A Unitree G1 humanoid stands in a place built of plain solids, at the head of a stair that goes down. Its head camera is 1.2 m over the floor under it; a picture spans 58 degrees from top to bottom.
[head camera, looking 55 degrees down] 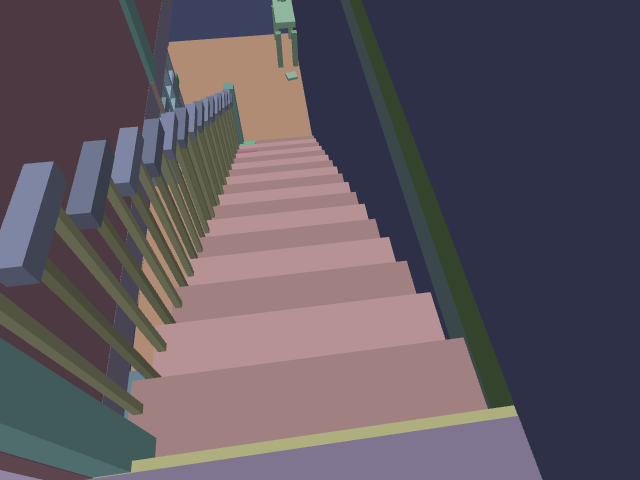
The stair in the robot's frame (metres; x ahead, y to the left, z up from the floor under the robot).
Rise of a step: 0.18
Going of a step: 0.27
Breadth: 1.09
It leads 8 degrees to the left of straight ahead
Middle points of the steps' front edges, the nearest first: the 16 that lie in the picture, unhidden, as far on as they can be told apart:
0.23 0.02 0.00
0.50 0.06 -0.18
0.76 0.09 -0.36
1.03 0.13 -0.54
1.29 0.16 -0.71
1.56 0.20 -0.89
1.82 0.24 -1.07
2.09 0.27 -1.25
2.35 0.31 -1.43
2.62 0.34 -1.61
2.88 0.38 -1.79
3.15 0.42 -1.97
3.41 0.45 -2.14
3.68 0.49 -2.32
3.94 0.52 -2.50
4.21 0.56 -2.68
